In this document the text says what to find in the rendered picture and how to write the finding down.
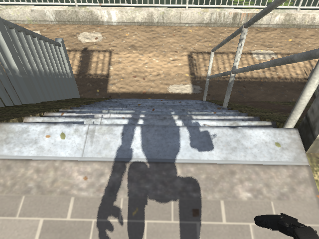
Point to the right robot hand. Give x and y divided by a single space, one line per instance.
287 225

